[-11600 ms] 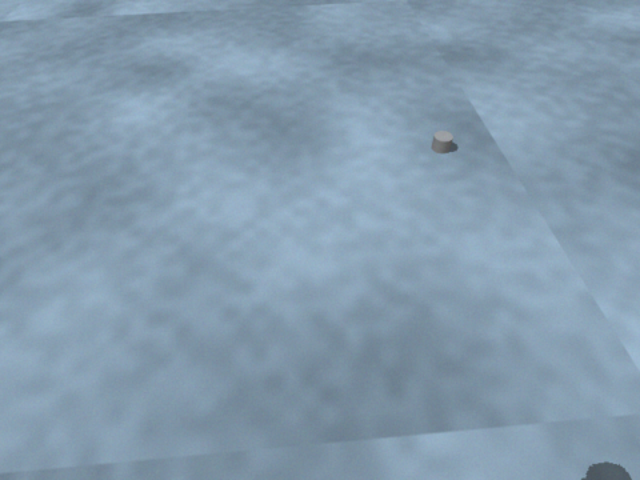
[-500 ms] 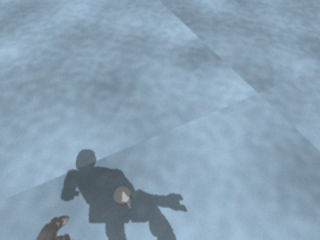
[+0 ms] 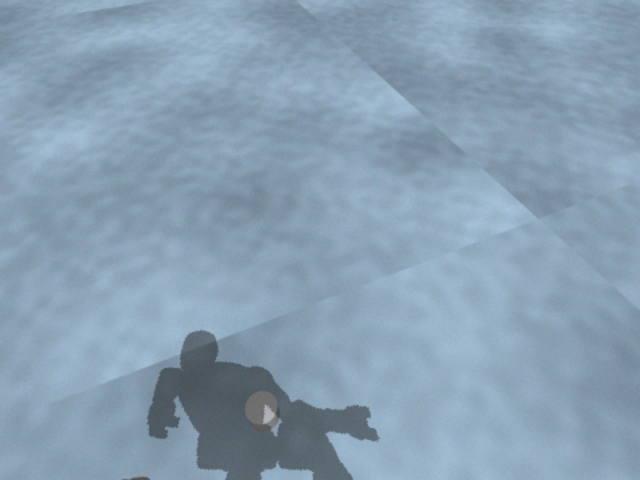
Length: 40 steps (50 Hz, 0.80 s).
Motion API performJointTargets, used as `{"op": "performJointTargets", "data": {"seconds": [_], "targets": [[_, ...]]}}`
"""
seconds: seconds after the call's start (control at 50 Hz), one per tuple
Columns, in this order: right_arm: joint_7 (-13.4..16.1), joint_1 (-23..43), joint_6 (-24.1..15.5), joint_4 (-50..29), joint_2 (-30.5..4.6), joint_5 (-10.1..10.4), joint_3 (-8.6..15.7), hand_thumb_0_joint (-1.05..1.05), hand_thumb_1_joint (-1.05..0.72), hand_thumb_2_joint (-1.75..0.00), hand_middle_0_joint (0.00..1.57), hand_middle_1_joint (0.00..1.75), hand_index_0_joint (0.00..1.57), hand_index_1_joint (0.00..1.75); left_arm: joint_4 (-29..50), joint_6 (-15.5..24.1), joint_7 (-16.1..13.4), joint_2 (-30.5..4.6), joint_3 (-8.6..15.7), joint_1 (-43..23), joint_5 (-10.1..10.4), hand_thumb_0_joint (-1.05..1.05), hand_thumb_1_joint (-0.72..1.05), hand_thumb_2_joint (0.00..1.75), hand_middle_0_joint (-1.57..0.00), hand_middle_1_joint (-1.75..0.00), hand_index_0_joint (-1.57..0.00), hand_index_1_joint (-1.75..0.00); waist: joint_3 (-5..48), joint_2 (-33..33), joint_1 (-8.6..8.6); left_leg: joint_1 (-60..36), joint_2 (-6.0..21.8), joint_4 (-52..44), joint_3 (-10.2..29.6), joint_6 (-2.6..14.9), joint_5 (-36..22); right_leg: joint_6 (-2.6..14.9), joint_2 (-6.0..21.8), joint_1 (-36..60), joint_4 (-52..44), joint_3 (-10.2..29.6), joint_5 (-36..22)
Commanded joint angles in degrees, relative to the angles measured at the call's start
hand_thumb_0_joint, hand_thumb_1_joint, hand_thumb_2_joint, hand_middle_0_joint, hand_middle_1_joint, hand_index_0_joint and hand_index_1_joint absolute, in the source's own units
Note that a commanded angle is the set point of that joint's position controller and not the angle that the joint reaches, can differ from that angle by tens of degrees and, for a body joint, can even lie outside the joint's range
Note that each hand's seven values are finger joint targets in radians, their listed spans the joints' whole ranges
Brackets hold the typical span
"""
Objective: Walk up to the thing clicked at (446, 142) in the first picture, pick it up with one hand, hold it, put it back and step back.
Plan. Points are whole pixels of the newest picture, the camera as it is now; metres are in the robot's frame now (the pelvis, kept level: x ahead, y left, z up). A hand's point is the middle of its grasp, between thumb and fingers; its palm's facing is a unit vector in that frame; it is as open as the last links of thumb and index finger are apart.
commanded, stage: walk up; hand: left
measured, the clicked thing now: (262, 411) +0.43 +0.21 -0.74
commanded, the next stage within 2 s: stand in 0.90 s
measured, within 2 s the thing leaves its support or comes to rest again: neither
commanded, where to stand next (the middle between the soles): +0.05 -0.02 m, yaw +0 degrees
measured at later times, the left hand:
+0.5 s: hand out of the picture +0.06 +0.26 -0.16, palm faces +0.03 -0.95 -0.31, open 7.4 cm
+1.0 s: hand out of the picture +0.08 +0.25 -0.15, palm faces +0.02 -0.95 -0.32, open 7.4 cm
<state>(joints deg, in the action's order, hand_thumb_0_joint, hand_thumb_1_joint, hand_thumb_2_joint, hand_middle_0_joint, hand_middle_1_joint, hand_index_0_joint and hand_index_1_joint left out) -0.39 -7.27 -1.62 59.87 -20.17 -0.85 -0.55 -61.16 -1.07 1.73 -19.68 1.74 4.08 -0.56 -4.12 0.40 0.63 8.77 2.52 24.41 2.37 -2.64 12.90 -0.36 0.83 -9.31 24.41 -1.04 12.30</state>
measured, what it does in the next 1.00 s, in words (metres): stands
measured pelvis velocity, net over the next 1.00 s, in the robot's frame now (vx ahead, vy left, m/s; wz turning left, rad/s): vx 0.01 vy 0.00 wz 0.03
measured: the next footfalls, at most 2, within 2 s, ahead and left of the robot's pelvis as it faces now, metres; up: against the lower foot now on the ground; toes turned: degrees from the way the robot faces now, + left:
none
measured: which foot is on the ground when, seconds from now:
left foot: down 0.00-1.00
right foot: down 0.00-1.00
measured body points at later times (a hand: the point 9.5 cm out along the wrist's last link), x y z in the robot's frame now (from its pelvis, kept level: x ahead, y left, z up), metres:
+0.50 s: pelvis +0.00 +0.01 +0.00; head +0.02 +0.01 +0.45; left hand +0.06 +0.31 -0.13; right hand +0.09 -0.29 -0.12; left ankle +0.01 +0.15 -0.74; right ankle +0.01 -0.12 -0.74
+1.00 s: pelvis +0.01 +0.00 +0.00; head +0.02 +0.00 +0.45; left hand +0.08 +0.30 -0.13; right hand +0.10 -0.30 -0.12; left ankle +0.01 +0.15 -0.74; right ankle +0.01 -0.12 -0.74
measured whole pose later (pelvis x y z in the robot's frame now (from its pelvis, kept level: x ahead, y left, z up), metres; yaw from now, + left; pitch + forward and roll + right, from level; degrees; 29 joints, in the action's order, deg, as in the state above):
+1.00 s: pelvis +0.01 +0.00 +0.00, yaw +1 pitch -2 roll +0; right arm -0.3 -6.1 -0.7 62.8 -20.5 -0.9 -0.5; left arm -64.1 0.0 1.1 -19.5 1.4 5.1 -0.9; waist -3.3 -0.1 0.3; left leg 7.9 2.2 21.4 3.7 -2.6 11.5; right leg -0.7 1.2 -7.4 20.5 -2.5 10.9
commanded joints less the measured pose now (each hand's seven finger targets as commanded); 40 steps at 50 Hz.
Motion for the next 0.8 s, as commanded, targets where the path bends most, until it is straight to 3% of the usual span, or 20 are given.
{"op": "performJointTargets", "data": {"seconds": [0.0,0.22,0.5,0.78], "targets": [[1.16,1.8,-1.17,-2.47,-12.63,0.18,3.25,0.0,-0.9,-0.9,0.2,0.3,0.2,0.3,3.23,1.25,-0.75,-12.24,2.91,-3.5,0.25,0.0,0.9,0.9,-0.2,-0.3,-0.2,-0.3,4.01,-0.41,-0.01,1.62,3.48,-6.18,3.34,3.77,-4.39,2.41,5.57,1.99,-6.81,5.82,-0.56],[1.21,2.4,-1.17,-1.18,-12.88,0.13,3.32,0.0,-0.9,-0.9,0.2,0.3,0.2,0.3,1.7,1.28,-0.7,-11.78,2.54,-1.81,0.1,0.0,0.9,0.9,-0.2,-0.3,-0.2,-0.3,4.55,-2.25,0.02,2.75,4.03,-7.85,4.47,3.85,-2.91,2.01,5.42,3.28,-6.72,4.99,-1.75],[1.36,2.32,-0.97,-0.95,-12.75,0.6,3.25,0.0,-0.9,-0.9,0.2,0.3,0.2,0.3,1.12,1.41,-1.08,-11.91,2.75,-0.41,0.06,0.0,0.9,0.9,-0.2,-0.3,-0.2,-0.3,6.41,-0.57,-0.14,0.47,3.77,-5.86,3.91,3.94,-10.07,1.85,6.08,4.06,-6.28,4.01,-6.49],[1.32,2.69,-0.62,-0.73,-12.78,0.4,3.17,0.0,-0.9,-0.9,0.2,0.3,0.2,0.3,1.66,1.33,-1.27,-12.04,2.86,-1.41,-0.02,0.0,0.9,0.9,-0.2,-0.3,-0.2,-0.3,6.35,-0.73,-0.26,1.35,3.9,-6.02,4.01,3.84,-11.27,1.77,6.21,5.79,-6.15,3.49,-8.27]]}}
